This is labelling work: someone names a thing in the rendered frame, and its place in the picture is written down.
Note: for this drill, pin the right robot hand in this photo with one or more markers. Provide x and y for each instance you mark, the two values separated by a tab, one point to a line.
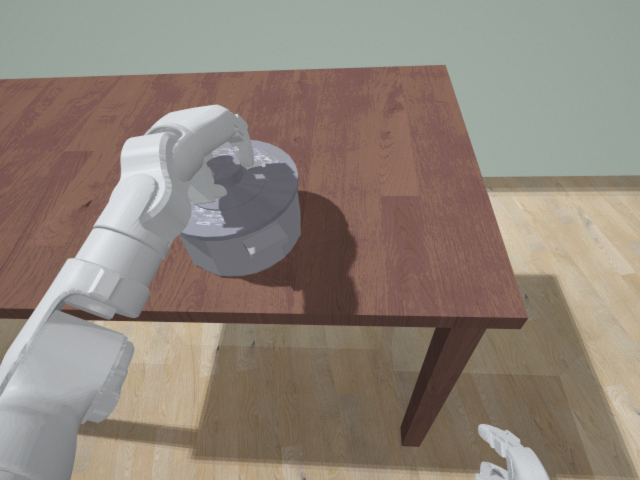
522	462

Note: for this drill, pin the robot left forearm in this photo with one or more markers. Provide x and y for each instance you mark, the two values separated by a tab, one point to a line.
147	209

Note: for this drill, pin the lid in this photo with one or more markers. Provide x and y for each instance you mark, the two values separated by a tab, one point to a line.
265	192

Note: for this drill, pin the left robot hand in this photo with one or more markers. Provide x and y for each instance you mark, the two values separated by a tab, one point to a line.
213	125

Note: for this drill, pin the knob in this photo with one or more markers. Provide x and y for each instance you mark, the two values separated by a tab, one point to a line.
227	169

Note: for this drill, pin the left robot upper arm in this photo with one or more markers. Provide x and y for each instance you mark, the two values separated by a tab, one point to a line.
73	372

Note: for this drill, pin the table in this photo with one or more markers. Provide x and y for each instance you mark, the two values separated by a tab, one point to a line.
397	228

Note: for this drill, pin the pot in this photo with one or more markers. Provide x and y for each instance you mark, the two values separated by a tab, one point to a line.
252	253

